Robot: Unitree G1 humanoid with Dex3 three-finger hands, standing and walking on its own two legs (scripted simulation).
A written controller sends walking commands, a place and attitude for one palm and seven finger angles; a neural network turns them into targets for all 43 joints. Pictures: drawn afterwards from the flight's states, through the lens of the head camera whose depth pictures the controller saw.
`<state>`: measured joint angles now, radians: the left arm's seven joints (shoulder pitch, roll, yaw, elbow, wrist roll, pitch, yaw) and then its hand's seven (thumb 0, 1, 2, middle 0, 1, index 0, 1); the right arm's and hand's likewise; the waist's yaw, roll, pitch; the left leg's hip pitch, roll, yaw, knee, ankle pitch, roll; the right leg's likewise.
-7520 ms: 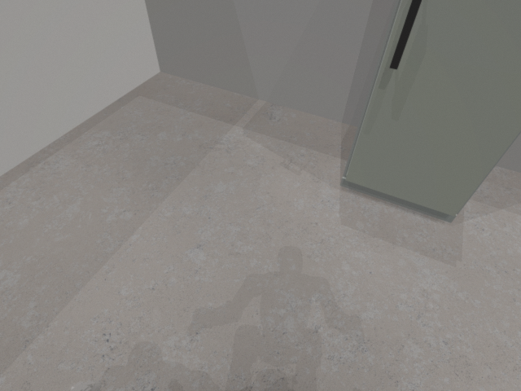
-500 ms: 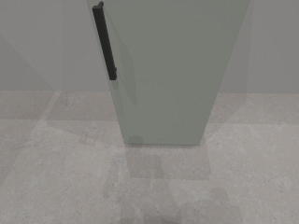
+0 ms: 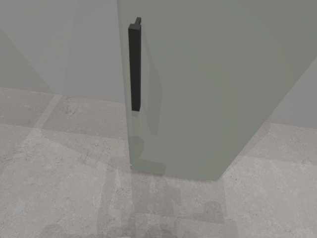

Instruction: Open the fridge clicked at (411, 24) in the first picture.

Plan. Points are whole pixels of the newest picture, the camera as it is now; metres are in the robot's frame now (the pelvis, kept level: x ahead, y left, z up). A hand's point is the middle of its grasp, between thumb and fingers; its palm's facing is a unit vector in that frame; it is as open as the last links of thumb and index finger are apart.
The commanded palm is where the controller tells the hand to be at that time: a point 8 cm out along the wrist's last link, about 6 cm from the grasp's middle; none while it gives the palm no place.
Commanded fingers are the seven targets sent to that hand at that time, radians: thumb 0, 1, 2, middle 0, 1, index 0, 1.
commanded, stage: come to a stop and stand still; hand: left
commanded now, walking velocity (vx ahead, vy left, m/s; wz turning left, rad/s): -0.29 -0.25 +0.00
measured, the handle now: (137, 70) +0.54 +0.13 +0.12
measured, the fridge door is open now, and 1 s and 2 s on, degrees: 0 0 0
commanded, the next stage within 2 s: look again from close up in 1.78 s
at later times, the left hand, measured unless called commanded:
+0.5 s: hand out of the picture +0.10 +0.14 -0.16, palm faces -0.02 -0.97 -0.26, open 7.4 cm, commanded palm none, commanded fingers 0.00 0.90 0.90 -0.20 -0.30 -0.20 -0.30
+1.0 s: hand out of the picture -0.01 +0.09 -0.16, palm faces +0.04 -0.98 -0.18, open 7.4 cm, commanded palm none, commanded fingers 0.00 0.90 0.90 -0.20 -0.30 -0.20 -0.30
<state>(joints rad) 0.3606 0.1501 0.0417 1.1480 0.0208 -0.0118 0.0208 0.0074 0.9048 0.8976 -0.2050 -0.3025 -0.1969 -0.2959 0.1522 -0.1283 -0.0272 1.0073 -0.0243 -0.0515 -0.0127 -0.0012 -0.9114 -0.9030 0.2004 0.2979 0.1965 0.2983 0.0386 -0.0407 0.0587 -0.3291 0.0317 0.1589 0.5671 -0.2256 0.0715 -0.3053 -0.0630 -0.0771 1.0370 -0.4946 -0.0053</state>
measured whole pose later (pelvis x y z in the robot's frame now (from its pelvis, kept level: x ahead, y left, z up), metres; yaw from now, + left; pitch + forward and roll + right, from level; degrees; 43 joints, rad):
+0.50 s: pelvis +0.01 -0.05 +0.00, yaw -1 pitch +0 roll +0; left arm 0.16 0.17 0.03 1.01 0.03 0.02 0.04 0.00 0.91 0.90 -0.20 -0.30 -0.19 -0.30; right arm 0.23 -0.17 -0.06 1.06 -0.02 0.04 -0.02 0.00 -0.91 -0.90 0.20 0.30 0.20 0.30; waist -0.03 0.03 0.05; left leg -0.33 0.06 0.13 0.58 -0.31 0.00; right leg -0.24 -0.03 -0.05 0.55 -0.30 0.00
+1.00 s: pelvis +0.00 -0.08 +0.01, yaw -1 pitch -2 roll +0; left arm 0.29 0.13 0.01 1.15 0.01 0.01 0.03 0.00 0.91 0.90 -0.20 -0.30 -0.20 -0.30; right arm 0.29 -0.12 -0.01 1.15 -0.02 0.01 -0.03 0.00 -0.91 -0.90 0.20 0.30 0.20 0.30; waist 0.00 0.01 0.03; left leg -0.17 0.06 0.04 0.40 -0.20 -0.04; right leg -0.17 0.01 -0.08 0.42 -0.22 -0.04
